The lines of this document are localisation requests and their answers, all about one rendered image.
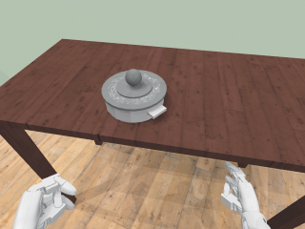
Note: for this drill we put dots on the lid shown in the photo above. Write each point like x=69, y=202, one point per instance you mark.
x=124, y=97

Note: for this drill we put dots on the right robot forearm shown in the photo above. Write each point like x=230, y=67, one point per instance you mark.
x=253, y=220

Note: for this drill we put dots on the knob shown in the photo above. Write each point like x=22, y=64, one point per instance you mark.
x=133, y=77

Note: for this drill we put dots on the table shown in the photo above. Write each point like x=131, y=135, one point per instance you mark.
x=237, y=107

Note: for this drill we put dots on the robot left hand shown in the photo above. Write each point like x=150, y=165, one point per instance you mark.
x=33, y=203

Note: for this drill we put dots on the pot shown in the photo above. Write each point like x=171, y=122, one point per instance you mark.
x=137, y=116

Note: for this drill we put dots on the robot right hand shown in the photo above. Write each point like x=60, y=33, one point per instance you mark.
x=243, y=198

